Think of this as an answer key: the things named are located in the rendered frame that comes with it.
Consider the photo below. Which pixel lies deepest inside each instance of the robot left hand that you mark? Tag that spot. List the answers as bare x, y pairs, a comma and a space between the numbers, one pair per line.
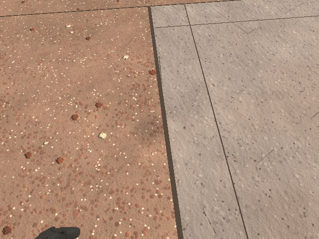
60, 233

